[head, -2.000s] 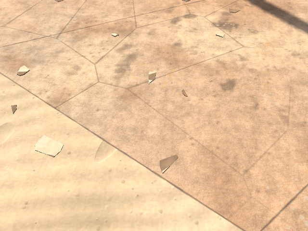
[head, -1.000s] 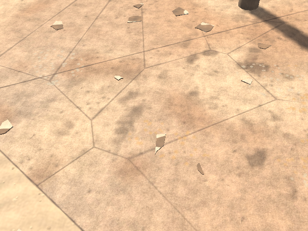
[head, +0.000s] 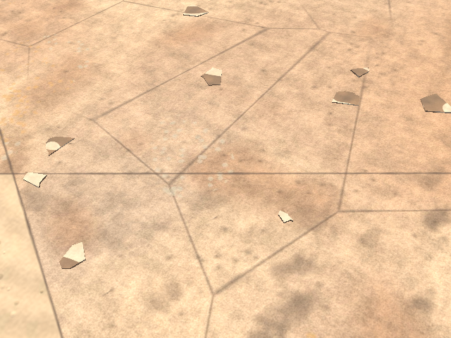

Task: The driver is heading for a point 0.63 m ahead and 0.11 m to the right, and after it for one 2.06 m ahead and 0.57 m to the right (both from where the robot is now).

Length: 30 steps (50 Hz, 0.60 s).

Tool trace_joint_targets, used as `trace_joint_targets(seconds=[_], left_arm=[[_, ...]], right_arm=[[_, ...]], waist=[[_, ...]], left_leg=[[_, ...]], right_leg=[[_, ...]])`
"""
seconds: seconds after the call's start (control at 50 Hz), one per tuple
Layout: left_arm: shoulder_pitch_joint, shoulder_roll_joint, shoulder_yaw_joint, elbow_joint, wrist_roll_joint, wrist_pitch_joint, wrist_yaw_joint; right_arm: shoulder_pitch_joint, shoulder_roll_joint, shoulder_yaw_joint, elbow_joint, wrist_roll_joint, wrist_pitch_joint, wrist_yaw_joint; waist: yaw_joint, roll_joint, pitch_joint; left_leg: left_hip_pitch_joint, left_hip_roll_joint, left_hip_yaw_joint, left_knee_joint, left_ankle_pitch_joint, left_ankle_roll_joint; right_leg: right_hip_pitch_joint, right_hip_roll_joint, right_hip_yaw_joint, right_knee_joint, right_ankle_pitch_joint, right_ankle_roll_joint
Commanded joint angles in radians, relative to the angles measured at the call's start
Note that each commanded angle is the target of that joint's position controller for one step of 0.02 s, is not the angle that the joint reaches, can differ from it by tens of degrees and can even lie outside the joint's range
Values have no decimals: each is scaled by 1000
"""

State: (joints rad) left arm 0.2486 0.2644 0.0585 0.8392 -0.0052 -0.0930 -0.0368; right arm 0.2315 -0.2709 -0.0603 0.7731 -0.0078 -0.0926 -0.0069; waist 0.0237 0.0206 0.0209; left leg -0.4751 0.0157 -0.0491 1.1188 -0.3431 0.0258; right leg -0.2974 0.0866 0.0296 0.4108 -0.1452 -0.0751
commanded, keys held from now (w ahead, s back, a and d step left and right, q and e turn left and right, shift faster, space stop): w+e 0.86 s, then w+q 0.14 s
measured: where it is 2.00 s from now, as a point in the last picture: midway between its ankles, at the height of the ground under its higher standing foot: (338, 185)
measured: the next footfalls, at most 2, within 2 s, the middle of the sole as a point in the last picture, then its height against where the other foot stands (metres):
left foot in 0.30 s outside the picture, level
right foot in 0.80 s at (324, 327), level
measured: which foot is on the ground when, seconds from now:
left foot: up 0.00-0.28, down 0.30-0.80, up 0.82-1.00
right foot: down 0.00-0.30, up 0.32-0.78, down 0.80-1.00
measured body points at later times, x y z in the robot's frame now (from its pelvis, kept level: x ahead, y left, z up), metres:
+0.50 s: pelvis +0.26 +0.03 +0.00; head +0.29 +0.03 +0.45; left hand +0.45 +0.28 -0.11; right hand +0.30 -0.26 -0.10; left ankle +0.30 +0.14 -0.74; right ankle +0.22 -0.11 -0.66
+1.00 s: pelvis +0.49 -0.14 +0.00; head +0.51 -0.16 +0.45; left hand +0.74 +0.03 -0.10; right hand +0.45 -0.44 -0.11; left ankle +0.58 +0.01 -0.65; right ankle +0.48 -0.21 -0.74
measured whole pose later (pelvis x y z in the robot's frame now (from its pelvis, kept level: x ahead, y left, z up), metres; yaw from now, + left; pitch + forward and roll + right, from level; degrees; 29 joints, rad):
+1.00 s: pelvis +0.49 -0.14 +0.00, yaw -32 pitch +2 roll +0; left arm 0.26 0.27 0.05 0.67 0.00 -0.05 -0.03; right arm 0.20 -0.31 -0.05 0.76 0.01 -0.09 0.01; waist 0.00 0.03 0.04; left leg -0.58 0.12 -0.03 1.15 -0.31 -0.01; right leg -0.29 0.09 -0.01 0.43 -0.18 -0.10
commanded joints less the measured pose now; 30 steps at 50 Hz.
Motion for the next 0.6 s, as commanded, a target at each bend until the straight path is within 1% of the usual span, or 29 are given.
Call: trace_joint_targets(seconds=[0.02, 0.06, 0.08, 0.14, 0.18, 0.2, 0.24, 0.26, 0.28, 0.3, 0.32, 0.34, 0.36, 0.38, 0.4, 0.42, 0.44, 0.46, 0.48, 0.54, 0.58, 0.6], left_arm=[[-6, 129, 27, -68, -8, -9, 15], [16, 165, 39, -68, -14, -3, 31], [28, 174, 43, -68, -16, 1, 36], [81, 175, 46, -63, -23, 17, 45], [121, 168, 45, -59, -26, 28, 48], [134, 166, 45, -59, -27, 33, 50], [138, 171, 48, -65, -25, 41, 54], [126, 171, 49, -72, -24, 45, 55], [113, 154, 45, -81, -22, 46, 56], [90, 117, 32, -100, -15, 41, 53], [101, 50, 11, -126, 7, 35, 53], [230, 38, 2, -160, -28, 24, 51], [199, 141, 24, -129, -40, 27, 55], [104, 174, 34, -141, -31, 34, 52], [70, 156, 35, -147, -23, 40, 51], [45, 144, 37, -160, -16, 43, 47], [44, 126, 37, -169, -20, 49, 39], [42, 106, 33, -177, -25, 54, 35], [31, 91, 30, -188, -24, 58, 32], [-24, 78, 22, -221, -16, 62, 26], [-62, 71, 16, -231, -18, 58, 15], [-93, 67, 13, -239, -17, 55, 8]], right_arm=[[-21, -80, -23, -93, -8, -14, -8], [-89, -59, -13, -115, -7, -10, -9], [-126, -51, -8, -123, -6, -11, -8], [-219, -47, -3, -145, 6, -18, 2], [-270, -57, -5, -163, 14, -24, 10], [-285, -66, -7, -170, 17, -28, 14], [-282, -90, -16, -175, 21, -38, 19], [-249, -100, -22, -168, 22, -43, 19], [-181, -119, -33, -150, 19, -46, 15], [-65, -156, -48, -133, 6, -49, 6], [106, -225, -65, -114, -2, -45, -3], [147, -272, -76, -78, -3, -26, 7], [104, -169, -55, -99, 8, -23, 10], [67, -118, -40, -103, 11, -20, 8], [20, -101, -30, -105, 4, -17, 10], [-13, -83, -25, -98, -1, -14, 11], [-29, -78, -22, -92, -6, -15, 11], [-33, -78, -24, -85, -5, -18, 12], [-29, -88, -28, -78, -1, -23, 12], [-17, -127, -42, -53, -1, -26, 7], [-16, -144, -45, -42, 0, -21, 4], [-11, -153, -46, -36, 2, -18, 2]], waist=[[-27, -100, -68], [-14, -94, -53], [-2, -93, -46], [35, -107, -34], [52, -112, -29], [53, -114, -29], [36, -129, -30], [11, -140, -37], [-27, -141, -62], [-88, -120, -144], [-141, 36, -287], [-68, 365, -350], [-90, 202, -235], [-106, 111, -126], [-82, 48, -76], [-63, 56, -34], [-42, 84, -17], [-35, 97, -13], [-33, 91, -14], [-34, 52, -9], [-44, 43, -6], [-56, 41, 1]], left_leg=[[-159, 56, -24, -148, 28, -31], [-136, 44, -9, -289, 120, -55], [-112, 34, -7, -360, 191, -62], [-32, -6, -7, -519, 355, -73], [-1, -26, -14, -577, 374, -74], [12, -33, -20, -606, 359, -71], [61, -39, -29, -655, 304, -56], [116, -37, -25, -685, 289, -42], [221, -27, -18, -720, 285, -17], [412, 56, -76, -697, 271, 28], [670, 249, -268, -682, 253, 93], [845, 431, -701, -776, 25, 238], [761, 400, -678, -812, -135, 217], [649, 351, -511, -821, -83, 177], [540, 304, -399, -846, 33, 158], [466, 272, -323, -871, 115, 156], [404, 249, -252, -897, 168, 148], [375, 238, -204, -920, 208, 151], [365, 238, -165, -937, 254, 161], [372, 250, -63, -960, 380, 177], [382, 230, 19, -960, 420, 160], [382, 221, 56, -959, 427, 150]], right_leg=[[166, -257, 341, -194, 159, -198], [115, -241, 298, -207, 174, -190], [91, -227, 278, -208, 166, -176], [53, -199, 258, -192, 128, -145], [71, -205, 288, -160, 95, -137], [90, -212, 314, -139, 73, -132], [124, -225, 370, -90, 44, -117], [127, -222, 386, -57, 44, -105], [107, -194, 379, 3, 65, -83], [34, -150, 333, 156, 75, -49], [-119, -65, 212, 461, -164, -4], [-426, -9, 122, 709, -481, 28], [-521, -89, 144, 826, -417, 43], [-537, -115, 123, 849, -322, 49], [-497, -145, 103, 835, -252, 58], [-483, -169, 100, 798, -208, 63], [-446, -193, 93, 778, -183, 65], [-432, -201, 81, 763, -166, 70], [-436, -206, 73, 749, -146, 77], [-468, -216, 69, 644, -45, 97], [-445, -213, 49, 530, 62, 94], [-425, -206, 32, 467, 114, 89]])
Keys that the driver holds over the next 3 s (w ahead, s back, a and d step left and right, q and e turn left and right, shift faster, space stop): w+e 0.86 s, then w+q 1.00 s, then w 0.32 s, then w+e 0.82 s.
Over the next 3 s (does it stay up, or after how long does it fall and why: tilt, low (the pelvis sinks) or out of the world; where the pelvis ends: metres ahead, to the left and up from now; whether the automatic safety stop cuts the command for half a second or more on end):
stays up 1.55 -0.41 0.00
